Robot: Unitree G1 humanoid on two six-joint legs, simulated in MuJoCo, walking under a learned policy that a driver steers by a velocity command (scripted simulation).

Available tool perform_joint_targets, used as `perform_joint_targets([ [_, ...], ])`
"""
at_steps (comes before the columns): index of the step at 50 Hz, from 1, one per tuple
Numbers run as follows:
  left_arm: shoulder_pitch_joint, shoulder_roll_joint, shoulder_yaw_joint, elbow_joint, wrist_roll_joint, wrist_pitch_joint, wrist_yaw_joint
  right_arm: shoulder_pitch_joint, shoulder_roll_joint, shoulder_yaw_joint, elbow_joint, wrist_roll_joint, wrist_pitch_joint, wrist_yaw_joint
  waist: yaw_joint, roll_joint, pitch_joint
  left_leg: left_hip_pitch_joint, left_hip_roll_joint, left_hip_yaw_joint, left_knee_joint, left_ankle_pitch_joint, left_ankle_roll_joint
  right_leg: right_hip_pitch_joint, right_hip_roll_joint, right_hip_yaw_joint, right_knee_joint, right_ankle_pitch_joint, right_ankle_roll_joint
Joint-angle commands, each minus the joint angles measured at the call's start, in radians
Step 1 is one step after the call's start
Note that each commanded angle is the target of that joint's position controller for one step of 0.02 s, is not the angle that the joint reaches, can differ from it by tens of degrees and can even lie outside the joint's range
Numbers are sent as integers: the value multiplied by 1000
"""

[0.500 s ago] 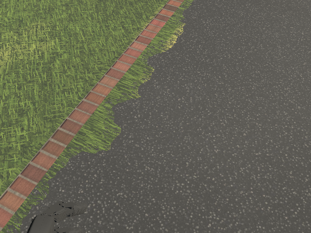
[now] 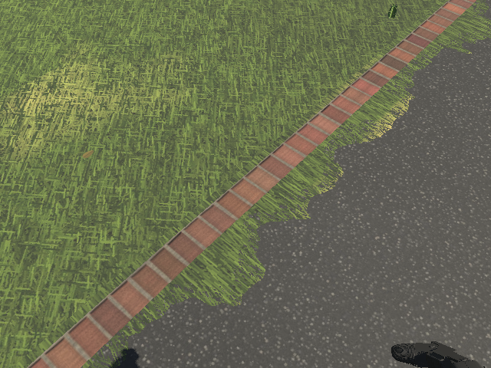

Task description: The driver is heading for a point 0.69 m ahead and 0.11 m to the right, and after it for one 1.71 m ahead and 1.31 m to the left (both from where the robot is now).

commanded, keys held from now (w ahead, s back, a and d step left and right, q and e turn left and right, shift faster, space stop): w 0.88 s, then w+e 0.02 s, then w+q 0.10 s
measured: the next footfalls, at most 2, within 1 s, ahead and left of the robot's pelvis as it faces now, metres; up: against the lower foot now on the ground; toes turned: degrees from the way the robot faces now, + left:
left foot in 0.04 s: +0.16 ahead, +0.09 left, +0.00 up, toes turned +2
right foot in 0.58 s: +0.46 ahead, -0.09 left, +0.00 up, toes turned -4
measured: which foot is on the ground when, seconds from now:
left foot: up 0.00-0.02, down 0.04-0.60, up 0.62-1.00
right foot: down 0.00-0.04, up 0.06-0.56, down 0.58-1.00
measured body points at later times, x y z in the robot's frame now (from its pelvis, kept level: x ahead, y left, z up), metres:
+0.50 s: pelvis +0.25 +0.02 +0.00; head +0.27 +0.02 +0.45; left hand +0.44 +0.24 -0.11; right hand +0.17 -0.22 -0.14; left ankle +0.12 +0.09 -0.74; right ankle +0.41 -0.10 -0.70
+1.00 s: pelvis +0.51 -0.02 +0.01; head +0.53 -0.02 +0.46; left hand +0.44 +0.22 -0.13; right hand +0.66 -0.24 -0.12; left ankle +0.67 +0.12 -0.69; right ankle +0.42 -0.08 -0.74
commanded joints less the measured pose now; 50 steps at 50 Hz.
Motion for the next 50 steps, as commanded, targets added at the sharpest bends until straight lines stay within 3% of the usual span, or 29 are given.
perform_joint_targets([
  [1,13,162,30,-24,-6,1,10,234,-136,-51,32,-15,-30,-24,-164,-56,-110,381,-45,10,-105,-26,62,-105,-215,67,307,791,-98],
  [2,-13,130,18,-64,-11,-2,10,419,-210,-73,65,-36,-37,-38,-238,31,-236,631,167,-218,-123,-126,120,-294,-172,27,579,507,-75],
  [3,88,26,-3,-88,-31,-1,6,461,-294,-97,75,-33,-26,-44,-189,245,-330,856,430,-656,-214,-157,254,-643,-7,-41,913,-167,-35],
  [4,17,155,30,-73,1,9,15,437,-235,-93,79,15,-14,-38,-203,89,-253,764,390,-684,-264,-207,250,-740,-40,59,986,-169,-46],
  [5,-63,149,35,-98,1,5,8,347,-183,-78,73,21,-16,-34,-159,68,-117,639,335,-531,-287,-158,220,-758,-86,77,967,-75,-54],
  [6,-94,126,30,-101,-2,2,2,294,-139,-69,70,18,-24,-28,-132,47,-62,522,286,-432,-324,-56,191,-713,-114,79,913,-12,-50],
  [8,-77,101,28,-84,16,24,-8,267,-99,-59,84,20,-36,-31,-77,63,-22,391,208,-300,-376,40,139,-615,-141,69,841,27,-29],
  [11,-109,80,29,-89,25,46,-23,322,-115,-64,123,29,-56,-33,-58,45,-13,367,184,-229,-417,148,147,-621,-143,45,804,87,-6],
  [17,-358,69,21,-163,16,49,-27,434,-116,-61,185,28,-52,-33,-102,35,47,411,151,-147,-451,220,134,-729,-156,11,579,288,22],
  [24,-545,75,11,-225,11,38,-21,545,-133,-60,251,13,-44,-48,-150,42,77,586,196,-127,-388,376,128,-714,-108,-23,366,283,-23],
  [27,-478,89,19,-212,11,26,-12,513,-150,-64,262,9,-41,-57,-100,54,44,616,204,-100,-263,643,103,-561,-54,-49,295,175,-70],
  [28,-374,103,29,-177,12,19,-4,499,-159,-66,266,9,-38,-57,-55,54,-12,606,189,-84,-139,759,90,-425,-19,-63,262,160,-90],
  [29,-200,128,43,-116,21,8,6,483,-154,-63,264,15,-36,-55,17,26,-105,526,147,-47,55,725,69,-199,-15,-56,211,205,-118],
  [30,-14,210,67,-78,46,0,18,480,-122,-52,231,24,-39,-54,76,-60,-232,310,95,-12,350,391,50,74,-227,173,202,133,-173],
  [31,16,294,89,-68,46,7,14,602,-27,-39,227,53,-38,-44,15,-284,-336,-37,-105,11,703,-369,9,297,-489,666,84,93,-315],
  [32,-64,231,79,-76,4,18,6,521,-129,-65,231,22,-34,-48,0,-109,-247,-123,-52,-124,765,-360,28,198,-436,677,25,37,-285],
  [33,-173,178,64,-90,-4,18,3,442,-125,-69,203,21,-38,-42,-42,-80,-106,-144,-5,-117,735,-261,32,51,-405,516,1,58,-256],
  [34,-221,125,51,-92,0,11,-2,403,-105,-65,196,21,-41,-39,-64,-38,-45,-112,28,-109,681,-200,29,-61,-362,417,-38,153,-231],
  [36,-233,76,36,-67,-2,-2,2,413,-70,-62,203,1,-17,-30,-114,-71,-10,-21,63,-97,598,-165,10,-187,-287,274,-81,256,-183],
  [39,-158,93,39,-23,-7,-22,4,380,-46,-62,195,-5,4,-15,-128,-68,0,-31,70,-67,543,-121,-14,-211,-263,198,-115,359,-189],
  [41,-121,106,41,-4,-6,-24,4,290,-49,-62,166,-4,10,-10,-116,-66,31,-104,89,-50,475,-49,-31,-200,-251,166,-145,357,-188],
  [45,-52,92,32,24,-8,-21,4,109,-43,-54,108,4,8,-7,-75,-68,64,-143,87,-15,260,82,-54,-170,-217,121,-152,424,-171],
  [50,14,104,32,58,5,-22,17,-12,-39,-43,73,14,6,-6,-41,-81,75,-123,50,15,96,125,-21,-44,-252,40,-145,485,-156],
])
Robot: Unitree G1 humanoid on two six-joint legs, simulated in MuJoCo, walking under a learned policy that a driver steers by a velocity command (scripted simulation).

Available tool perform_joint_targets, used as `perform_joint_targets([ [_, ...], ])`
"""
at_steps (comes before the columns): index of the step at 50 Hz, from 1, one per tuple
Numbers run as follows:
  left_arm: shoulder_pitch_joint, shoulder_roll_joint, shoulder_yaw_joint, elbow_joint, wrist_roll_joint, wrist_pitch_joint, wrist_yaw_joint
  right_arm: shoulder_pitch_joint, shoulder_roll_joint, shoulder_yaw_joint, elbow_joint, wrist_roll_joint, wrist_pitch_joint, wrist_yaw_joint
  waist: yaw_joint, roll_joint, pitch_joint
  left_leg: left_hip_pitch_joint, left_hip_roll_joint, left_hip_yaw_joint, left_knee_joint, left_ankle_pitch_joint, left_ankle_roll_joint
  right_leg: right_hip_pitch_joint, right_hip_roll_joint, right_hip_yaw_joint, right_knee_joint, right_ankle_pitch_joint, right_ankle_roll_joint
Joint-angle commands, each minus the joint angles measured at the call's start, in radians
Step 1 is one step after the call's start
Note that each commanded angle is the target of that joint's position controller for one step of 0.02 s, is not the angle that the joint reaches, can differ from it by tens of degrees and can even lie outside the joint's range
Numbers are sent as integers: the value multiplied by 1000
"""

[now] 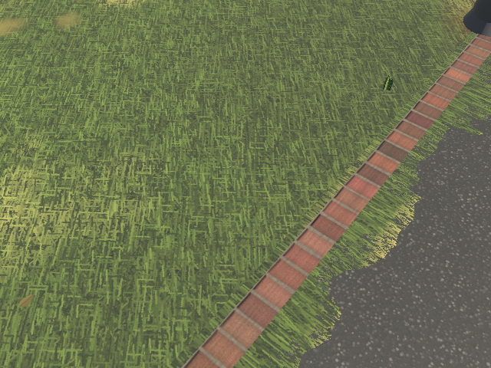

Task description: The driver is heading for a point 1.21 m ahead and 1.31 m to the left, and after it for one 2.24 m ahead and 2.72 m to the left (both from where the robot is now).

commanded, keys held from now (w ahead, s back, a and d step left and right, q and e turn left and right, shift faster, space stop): w+q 1.00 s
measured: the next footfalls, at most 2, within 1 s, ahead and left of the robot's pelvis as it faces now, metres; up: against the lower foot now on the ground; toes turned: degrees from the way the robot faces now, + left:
left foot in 0.14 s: +0.25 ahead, +0.11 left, +0.00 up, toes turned +8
right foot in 0.72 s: +0.60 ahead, +0.03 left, +0.00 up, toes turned +25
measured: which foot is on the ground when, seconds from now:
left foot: up 0.00-0.12, down 0.14-0.74, up 0.76-1.00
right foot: down 0.00-0.14, up 0.16-0.70, down 0.72-1.00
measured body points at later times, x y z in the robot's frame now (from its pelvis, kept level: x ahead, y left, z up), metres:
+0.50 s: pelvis +0.26 +0.07 +0.00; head +0.29 +0.09 +0.45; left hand +0.38 +0.35 -0.11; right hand +0.29 -0.20 -0.13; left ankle +0.21 +0.10 -0.74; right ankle +0.45 -0.08 -0.68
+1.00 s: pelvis +0.54 +0.10 +0.00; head +0.56 +0.11 +0.45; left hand +0.42 +0.36 -0.12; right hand +0.79 -0.06 -0.12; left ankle +0.52 +0.25 -0.67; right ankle +0.56 +0.01 -0.74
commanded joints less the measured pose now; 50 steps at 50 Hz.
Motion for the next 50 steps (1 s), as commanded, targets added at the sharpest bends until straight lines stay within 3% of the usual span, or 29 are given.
perform_joint_targets([
  [1,60,131,23,-12,9,-10,14,-117,-49,-3,-83,3,-13,1,6,-98,76,-10,-30,25,-63,0,28,-7,-306,82,-51,401,-107],
  [3,55,138,26,-3,14,-6,25,-120,-56,-8,-93,0,-17,1,-5,-95,80,6,-47,30,-97,-66,60,53,-331,54,-6,489,-96],
  [5,28,154,30,-2,16,-3,32,-57,-66,-18,-78,-4,-23,-4,-41,-106,39,121,-102,70,-126,-151,101,78,-334,7,124,770,-75],
  [6,17,165,32,-3,17,3,32,31,-78,-28,-50,-6,-27,-8,-78,-109,-14,227,-142,90,-150,-179,125,78,-327,-16,261,898,-66],
  [7,4,171,32,-10,13,10,32,184,-101,-44,1,-13,-34,-13,-141,-89,-95,413,-169,90,-209,-150,155,17,-300,-53,462,890,-43],
  [8,-13,160,25,-46,7,9,31,355,-177,-71,38,-33,-39,-21,-204,-24,-200,670,-12,-121,-228,-211,218,-198,-272,-76,751,618,-15],
  [9,45,75,11,-95,-17,3,10,395,-274,-97,35,-28,-31,-28,-153,222,-290,931,269,-675,-342,-246,382,-608,-51,-74,1140,-181,38],
  [10,-47,158,31,-104,2,-3,10,347,-243,-91,38,12,-18,-21,-149,82,-265,911,249,-736,-409,-228,367,-725,-67,115,1213,-240,25],
  [11,-129,160,32,-142,-4,-17,5,263,-216,-84,23,17,-15,-23,-119,47,-134,789,222,-579,-417,-151,338,-770,-122,128,1180,-145,18],
  [12,-160,154,30,-147,-4,-26,5,222,-167,-73,19,13,-18,-22,-92,-32,-77,676,180,-493,-439,-23,303,-728,-153,129,1108,-84,21],
  [13,-168,144,32,-149,7,-17,6,197,-145,-67,16,15,-23,-26,-60,-51,-41,589,135,-423,-450,66,274,-680,-173,131,1047,-69,33],
  [14,-154,133,30,-153,21,2,4,185,-120,-58,20,20,-28,-31,-30,-39,-42,531,96,-369,-464,113,252,-625,-186,133,999,-66,50],
  [15,-151,121,30,-158,28,20,1,196,-121,-57,21,23,-35,-32,-19,-28,-49,506,81,-349,-470,139,249,-598,-184,129,966,-70,65],
  [19,-265,114,28,-212,31,54,-8,266,-170,-67,28,27,-43,-34,-33,-9,-7,450,37,-321,-520,96,241,-655,-186,98,824,18,115],
  [24,-455,127,27,-288,23,57,-12,373,-166,-66,33,23,-35,-33,-103,14,10,541,19,-349,-509,124,190,-751,-167,101,640,189,130],
  [30,-613,133,11,-372,12,43,-20,450,-176,-67,30,6,-27,-48,-153,37,21,671,31,-398,-419,272,190,-762,-113,101,482,186,108],
  [32,-597,149,11,-386,8,33,-19,431,-192,-72,19,3,-27,-56,-131,50,19,676,41,-423,-380,319,171,-683,-100,114,410,162,89],
  [33,-546,161,15,-378,6,27,-16,399,-203,-75,9,3,-27,-59,-100,57,9,646,38,-422,-350,364,151,-587,-86,114,368,134,75],
  [34,-455,180,23,-354,4,22,-8,359,-216,-79,-4,3,-30,-57,-56,58,-25,598,18,-410,-279,467,125,-436,-58,103,336,95,57],
  [35,-317,207,35,-314,3,12,3,336,-224,-80,-11,9,-36,-47,6,25,-99,558,-26,-383,-130,520,101,-245,-46,94,284,118,35],
  [36,-165,257,51,-292,20,-1,19,327,-198,-74,-30,21,-45,-35,70,-35,-214,434,-86,-344,95,357,80,0,-172,210,264,45,-5],
  [37,-72,342,69,-300,46,4,33,383,-100,-54,-68,53,-48,-34,64,-215,-354,182,-205,-222,392,-212,50,258,-453,560,227,-80,-70],
  [38,-127,342,75,-299,34,22,26,451,-144,-58,-77,35,-40,-39,-8,-330,-380,39,-219,-174,537,-535,54,232,-545,876,123,-125,-148],
  [39,-209,238,56,-319,23,30,21,415,-176,-63,-49,8,-23,-43,-37,-160,-210,-7,-139,-170,591,-442,55,77,-509,764,109,-222,-139],
  [40,-258,165,38,-322,16,28,18,343,-165,-60,-52,-1,-18,-31,-32,-57,-95,5,-105,-154,553,-363,47,-60,-447,596,80,-181,-119],
  [41,-272,146,31,-316,20,25,17,315,-144,-58,-60,-2,-12,-23,-46,-65,-48,28,-78,-142,510,-328,41,-136,-400,477,50,-88,-92],
  [43,-234,150,30,-283,15,10,16,298,-130,-55,-72,-17,10,-5,-61,-121,-23,57,-53,-123,479,-309,29,-201,-355,331,22,85,-77],
  [46,-183,162,36,-256,0,-17,6,222,-115,-49,-114,-13,27,14,-63,-122,-29,-9,-36,-110,453,-244,22,-175,-360,221,-8,248,-89],
  [50,-139,161,38,-229,3,-16,3,80,-102,-36,-173,-11,27,33,-45,-114,0,-87,-22,-76,315,-103,5,-145,-333,78,-30,326,-80],
])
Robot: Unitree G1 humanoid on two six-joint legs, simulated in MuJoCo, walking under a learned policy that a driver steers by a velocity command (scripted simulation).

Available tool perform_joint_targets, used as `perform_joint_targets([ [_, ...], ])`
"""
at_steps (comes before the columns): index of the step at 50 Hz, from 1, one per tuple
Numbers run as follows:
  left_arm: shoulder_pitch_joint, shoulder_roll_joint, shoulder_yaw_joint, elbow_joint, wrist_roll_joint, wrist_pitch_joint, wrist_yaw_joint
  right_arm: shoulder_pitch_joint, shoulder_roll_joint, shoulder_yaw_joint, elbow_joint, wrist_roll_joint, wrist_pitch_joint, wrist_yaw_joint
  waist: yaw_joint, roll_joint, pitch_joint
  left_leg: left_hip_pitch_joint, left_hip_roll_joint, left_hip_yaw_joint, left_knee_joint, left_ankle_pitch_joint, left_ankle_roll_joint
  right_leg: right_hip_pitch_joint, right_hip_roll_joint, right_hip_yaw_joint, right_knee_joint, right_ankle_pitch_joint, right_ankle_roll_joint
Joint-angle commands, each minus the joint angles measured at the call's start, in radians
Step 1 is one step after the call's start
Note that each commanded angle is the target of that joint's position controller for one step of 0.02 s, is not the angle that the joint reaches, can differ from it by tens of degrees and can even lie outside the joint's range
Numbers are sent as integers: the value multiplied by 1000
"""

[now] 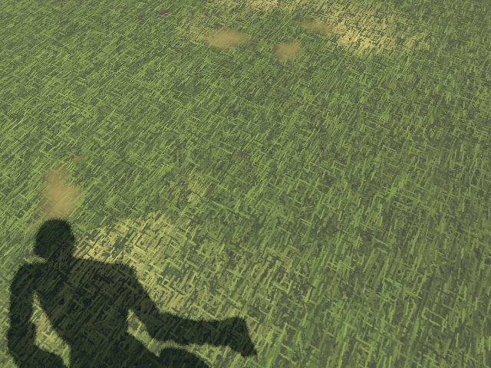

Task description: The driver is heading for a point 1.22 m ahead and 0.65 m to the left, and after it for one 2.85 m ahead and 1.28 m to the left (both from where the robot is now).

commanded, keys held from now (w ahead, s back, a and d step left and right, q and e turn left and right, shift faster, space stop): w+q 1.00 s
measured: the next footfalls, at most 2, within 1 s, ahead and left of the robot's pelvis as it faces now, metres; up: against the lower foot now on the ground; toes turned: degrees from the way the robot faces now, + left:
left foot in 0.24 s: +0.27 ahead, +0.13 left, +0.00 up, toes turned +13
right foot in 0.80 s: +0.63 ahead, +0.08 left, +0.00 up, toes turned +30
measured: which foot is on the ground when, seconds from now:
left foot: up 0.00-0.22, down 0.24-0.80, up 0.82-1.00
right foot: down 0.00-0.24, up 0.26-0.78, down 0.80-1.00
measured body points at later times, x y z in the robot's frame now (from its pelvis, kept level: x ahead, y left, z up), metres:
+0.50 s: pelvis +0.25 +0.08 +0.00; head +0.28 +0.11 +0.45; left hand +0.31 +0.37 -0.12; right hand +0.38 -0.17 -0.12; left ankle +0.23 +0.12 -0.75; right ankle +0.37 -0.07 -0.67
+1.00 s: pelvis +0.53 +0.14 +0.00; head +0.56 +0.14 +0.44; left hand +0.46 +0.42 -0.11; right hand +0.77 -0.04 -0.13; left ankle +0.44 +0.22 -0.66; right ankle +0.60 +0.06 -0.75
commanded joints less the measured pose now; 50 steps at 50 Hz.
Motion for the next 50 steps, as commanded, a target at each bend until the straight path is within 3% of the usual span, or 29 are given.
perform_joint_targets([
  [1,-10,96,17,-46,-1,-18,-3,-59,0,14,-85,4,-8,18,-15,-132,9,-52,28,13,-113,126,-10,12,-255,99,-151,310,-108],
  [4,20,118,23,-31,-2,-16,1,-165,15,29,-124,4,-14,31,10,-134,29,14,25,74,-292,199,2,20,-253,25,-149,333,-89],
  [7,69,144,29,-8,-1,-4,9,-229,2,30,-154,-3,-12,34,27,-133,46,39,10,118,-391,130,32,106,-285,-9,-116,403,-77],
  [9,89,164,32,6,1,11,15,-228,-10,25,-162,-10,-10,28,19,-142,31,89,-31,152,-437,29,64,170,-297,-46,-25,615,-66],
  [11,99,192,37,14,2,30,20,-117,-35,11,-135,-17,-14,16,-32,-158,-49,241,-107,179,-477,-67,110,197,-300,-81,201,881,-57],
  [12,88,196,35,6,-3,39,21,38,-59,-6,-86,-23,-24,5,-100,-126,-136,441,-142,171,-549,-37,141,124,-283,-107,413,840,-38],
  [13,88,170,26,-27,2,39,18,208,-138,-35,-43,-32,-27,-13,-167,-24,-256,711,5,-43,-591,-143,195,-90,-260,-111,714,522,-5],
  [14,108,58,4,-108,1,33,-7,171,-247,-57,-66,-10,-21,-27,-84,213,-321,984,297,-570,-668,-141,322,-544,-67,-62,1040,-369,59],
  [15,-28,152,23,-132,11,27,-6,229,-230,-57,-77,12,-10,-37,-158,44,-324,970,308,-677,-752,-47,330,-647,-50,135,1109,-331,57],
  [16,-87,137,18,-154,-6,17,-11,188,-198,-49,-51,19,-9,-46,-127,9,-186,871,273,-493,-754,90,306,-687,-103,159,1066,-209,45],
  [17,-69,124,11,-141,-7,9,-9,143,-148,-37,-45,26,-14,-48,-79,-33,-103,730,225,-395,-768,231,273,-627,-134,158,966,-150,43],
  [18,-55,122,13,-129,5,17,-7,97,-123,-29,-52,28,-22,-50,-37,-50,-67,635,171,-324,-782,306,243,-562,-152,164,903,-140,49],
  [20,-3,115,13,-116,29,53,-12,58,-90,-15,-62,35,-39,-48,12,-27,-76,531,116,-256,-809,377,233,-461,-155,165,848,-137,71],
  [23,-54,95,11,-137,29,77,-21,108,-116,-23,-45,35,-54,-42,8,-29,-50,477,79,-239,-851,329,233,-488,-143,149,763,-60,93],
  [27,-224,95,10,-192,26,79,-20,208,-117,-24,-20,35,-55,-43,-50,-11,5,523,68,-274,-872,272,211,-599,-132,156,598,87,107],
  [34,-419,94,-6,-272,13,58,-30,323,-130,-25,3,23,-53,-61,-117,12,16,662,80,-330,-770,454,188,-599,-57,159,379,153,78],
  [36,-398,109,-5,-279,9,49,-26,301,-147,-29,-6,19,-51,-72,-93,25,13,658,89,-356,-733,499,161,-503,-37,169,308,121,56],
  [37,-341,120,-2,-266,7,45,-21,267,-158,-31,-15,18,-50,-74,-59,34,3,620,83,-354,-701,543,138,-394,-20,167,271,87,41],
  [38,-246,141,8,-238,6,40,-11,233,-171,-34,-24,17,-53,-71,-16,34,-35,578,63,-347,-622,648,113,-243,12,153,251,43,24],
  [39,-108,166,20,-201,7,30,1,209,-173,-33,-27,26,-58,-63,56,-7,-106,532,8,-307,-452,675,87,-49,9,150,186,73,2],
  [40,42,227,35,-188,25,20,19,216,-117,-18,-48,37,-68,-51,113,-87,-238,409,-55,-254,-192,458,63,193,-165,320,152,-83,-40],
  [41,76,316,52,-197,45,27,27,324,-7,3,-76,60,-68,-53,52,-313,-367,118,-214,-134,106,-305,26,442,-461,761,79,-140,-139],
  [42,21,273,51,-201,23,42,21,336,-92,-3,-64,24,-58,-61,20,-273,-340,10,-152,-120,223,-322,32,353,-474,953,6,-258,-178],
  [43,-55,177,29,-212,16,45,18,270,-112,-11,-53,10,-47,-59,3,-146,-176,-6,-97,-107,241,-228,29,199,-431,797,-16,-293,-161],
  [44,-95,119,14,-208,14,42,13,209,-103,-9,-58,7,-42,-49,-1,-79,-87,12,-63,-86,199,-161,23,87,-372,631,-33,-206,-140],
  [46,-89,101,6,-181,12,31,14,193,-75,-6,-62,1,-22,-28,-24,-149,-33,63,-22,-65,138,-127,10,-23,-292,425,-72,-22,-101],
  [50,-33,116,14,-140,-3,-4,-1,122,-47,2,-98,-1,5,-4,-32,-154,-26,9,-6,-46,107,-63,3,-21,-291,264,-104,232,-113],
])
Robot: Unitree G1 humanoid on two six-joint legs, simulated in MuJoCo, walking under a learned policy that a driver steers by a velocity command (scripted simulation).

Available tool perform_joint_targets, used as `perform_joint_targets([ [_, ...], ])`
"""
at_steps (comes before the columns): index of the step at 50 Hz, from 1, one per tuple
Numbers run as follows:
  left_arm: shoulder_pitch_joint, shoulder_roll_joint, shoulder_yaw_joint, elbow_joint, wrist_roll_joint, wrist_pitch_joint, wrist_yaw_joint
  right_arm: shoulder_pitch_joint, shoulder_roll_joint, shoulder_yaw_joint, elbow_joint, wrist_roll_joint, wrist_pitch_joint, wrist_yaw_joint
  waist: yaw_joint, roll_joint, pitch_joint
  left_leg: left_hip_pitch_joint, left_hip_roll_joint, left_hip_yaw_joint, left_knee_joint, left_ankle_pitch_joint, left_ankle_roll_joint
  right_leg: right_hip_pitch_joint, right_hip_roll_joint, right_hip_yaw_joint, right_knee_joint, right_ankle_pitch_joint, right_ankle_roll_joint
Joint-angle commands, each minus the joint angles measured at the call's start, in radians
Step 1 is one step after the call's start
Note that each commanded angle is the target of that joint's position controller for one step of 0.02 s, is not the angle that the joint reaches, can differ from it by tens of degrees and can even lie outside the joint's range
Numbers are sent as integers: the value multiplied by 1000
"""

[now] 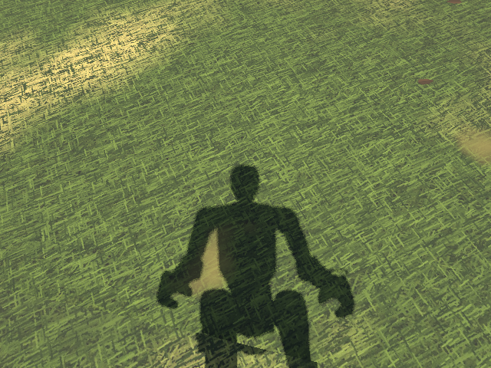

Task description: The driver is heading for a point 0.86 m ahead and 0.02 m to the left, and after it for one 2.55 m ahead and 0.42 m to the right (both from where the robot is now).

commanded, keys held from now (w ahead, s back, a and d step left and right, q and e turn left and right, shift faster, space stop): w+q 0.14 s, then w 0.54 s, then w+e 0.32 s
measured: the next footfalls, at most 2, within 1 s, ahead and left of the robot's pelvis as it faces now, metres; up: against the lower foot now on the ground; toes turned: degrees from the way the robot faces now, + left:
left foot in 0.32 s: +0.30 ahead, +0.14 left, +0.00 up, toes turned +12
right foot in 0.98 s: +0.70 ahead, -0.02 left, -0.10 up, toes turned +1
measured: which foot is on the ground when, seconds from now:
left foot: up 0.00-0.30, down 0.32-1.00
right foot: down 0.00-0.32, up 0.34-0.96, down 0.98-1.00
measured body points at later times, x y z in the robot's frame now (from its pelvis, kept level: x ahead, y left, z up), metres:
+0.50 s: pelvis +0.25 +0.07 +0.00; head +0.27 +0.09 +0.45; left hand +0.27 +0.34 -0.13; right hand +0.39 -0.17 -0.12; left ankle +0.26 +0.13 -0.74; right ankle +0.25 -0.08 -0.66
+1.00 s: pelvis +0.56 +0.05 -0.10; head +0.60 +0.04 +0.35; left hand +0.73 +0.31 -0.19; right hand +0.51 -0.21 -0.24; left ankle +0.28 +0.13 -0.71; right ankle +0.67 -0.02 -0.84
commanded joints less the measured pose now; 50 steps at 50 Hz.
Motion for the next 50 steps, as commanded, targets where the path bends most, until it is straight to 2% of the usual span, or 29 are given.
perform_joint_targets([
  [1,50,111,29,-24,-9,-31,-6,-3,-24,-2,-75,-5,9,19,-1,-151,-16,-155,57,-26,-4,79,-9,103,-280,191,-228,263,-116],
  [7,96,122,33,11,-9,-24,-7,-206,19,25,-148,2,0,45,36,-144,27,-140,68,62,-327,290,-11,110,-243,-1,-234,308,-92],
  [11,166,155,38,51,-7,-13,-2,-282,18,31,-176,-8,-2,46,56,-140,54,-54,42,116,-494,202,30,168,-281,-27,-225,374,-87],
  [13,188,177,39,73,-8,1,1,-254,3,24,-167,-16,-5,33,38,-145,33,24,-5,143,-546,88,64,232,-295,-52,-129,631,-84],
  [14,192,191,39,81,-8,9,2,-186,-8,17,-145,-19,-11,26,6,-149,-11,115,-41,152,-577,56,82,252,-293,-69,-18,782,-79],
  [15,185,190,35,82,-12,16,4,-41,-19,6,-95,-26,-22,17,-63,-122,-93,301,-77,156,-656,100,103,216,-268,-107,165,813,-61],
  [16,183,165,24,64,-15,17,4,125,-73,-15,-45,-40,-29,3,-132,-67,-203,563,14,30,-676,59,139,48,-238,-118,412,593,-40],
  [17,224,42,-6,-3,-27,11,-17,171,-179,-38,-43,-34,-31,-16,-97,176,-334,878,348,-469,-733,-10,246,-343,-96,-113,772,-180,15],
  [18,151,136,20,-19,-18,17,-11,196,-200,-46,-52,8,-21,-26,-136,113,-385,863,427,-675,-838,135,305,-452,-13,49,943,-335,24],
  [19,65,149,26,-40,-21,14,-10,148,-165,-39,-29,20,-22,-37,-115,38,-236,780,372,-470,-820,288,282,-523,-66,115,949,-248,12],
  [20,50,119,14,-38,-28,3,-12,108,-110,-23,-14,20,-31,-40,-76,13,-135,637,325,-349,-836,410,248,-490,-95,122,868,-190,5],
  [21,69,110,14,-19,-20,5,-15,67,-69,-10,-7,18,-39,-40,-28,-18,-84,533,271,-262,-864,451,199,-427,-121,127,780,-161,6],
  [23,138,97,16,19,5,37,-24,15,-22,7,-3,22,-55,-36,33,-1,-57,393,216,-168,-921,472,166,-299,-128,131,684,-135,23],
  [25,126,80,18,21,11,53,-35,36,-36,3,19,29,-71,-32,42,3,-49,362,196,-137,-965,463,180,-286,-115,111,631,-94,37],
  [29,-34,55,10,-22,13,58,-42,70,-68,-6,59,32,-75,-32,15,-2,12,332,158,-71,-1023,439,171,-319,-109,85,438,92,56],
  [30,-50,59,9,-20,6,56,-41,75,-73,-7,59,27,-81,-29,7,-3,2,328,147,-49,-1022,432,167,-299,-97,69,424,162,52],
  [31,-45,69,13,-10,7,55,-40,99,-79,-9,73,20,-86,-29,3,12,-7,371,180,-64,-1005,466,174,-324,-109,92,458,208,40],
  [33,-116,98,23,-29,-1,48,-39,138,-62,-3,94,23,-90,-29,-13,-21,27,436,173,-67,-994,424,172,-410,-115,113,395,273,27],
  [34,-138,98,24,-34,6,45,-40,161,-59,-3,106,21,-91,-31,-26,-18,32,482,187,-75,-978,417,178,-439,-115,122,376,284,19],
  [35,-164,109,31,-46,6,38,-39,203,-57,-5,135,14,-95,-42,-32,-6,48,590,220,-90,-943,412,173,-544,-131,189,362,312,7],
  [38,-197,118,38,-56,0,24,-39,235,-76,-14,151,-4,-102,-64,-62,-12,64,713,253,-68,-887,447,163,-647,-93,263,336,267,-15],
  [39,-234,111,36,-74,-6,21,-45,200,-66,-11,145,-4,-105,-68,-57,-50,98,638,210,-24,-895,346,143,-598,-80,232,222,308,-10],
  [40,-274,95,30,-87,-5,20,-56,192,-51,-6,151,-6,-109,-74,-66,-45,120,578,196,2,-880,267,125,-525,-87,205,139,422,-10],
  [43,-287,49,15,-80,-3,25,-90,204,-36,6,161,-6,-116,-84,-101,-66,130,486,196,36,-799,175,112,-361,-86,151,15,563,-25],
  [45,-300,51,13,-71,13,18,-84,243,-48,9,177,-5,-116,-93,-131,-90,140,550,200,43,-692,303,101,-369,-68,109,-43,521,-39],
  [47,-205,72,22,-31,38,4,-67,273,-68,10,194,-5,-108,-90,-102,-106,81,595,189,58,-492,545,89,-266,-23,54,-67,428,-64],
  [48,-76,94,33,16,47,-1,-55,267,-86,8,196,-4,-101,-88,-49,-86,12,578,174,75,-313,653,83,-135,13,19,-46,372,-81],
  [49,117,119,45,90,55,-13,-45,235,-86,9,197,0,-92,-87,48,-90,-80,447,128,128,-27,599,61,122,14,9,-62,444,-105],
  [50,224,224,77,124,57,-18,-45,306,-12,17,198,11,-94,-81,49,-273,-219,73,37,184,427,-126,11,523,-157,157,199,874,-184],
])
Velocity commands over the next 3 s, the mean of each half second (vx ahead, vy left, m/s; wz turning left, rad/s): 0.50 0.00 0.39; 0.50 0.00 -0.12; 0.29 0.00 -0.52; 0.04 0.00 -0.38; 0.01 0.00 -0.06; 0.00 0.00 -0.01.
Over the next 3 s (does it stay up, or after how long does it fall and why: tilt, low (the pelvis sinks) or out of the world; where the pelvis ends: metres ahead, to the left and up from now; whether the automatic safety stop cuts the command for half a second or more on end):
stays up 0.81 0.07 -0.10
